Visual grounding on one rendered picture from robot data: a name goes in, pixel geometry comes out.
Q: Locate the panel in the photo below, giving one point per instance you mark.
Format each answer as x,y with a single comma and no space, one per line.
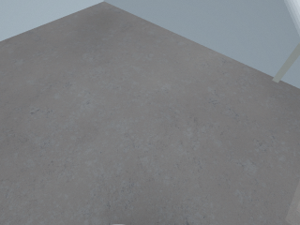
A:
288,63

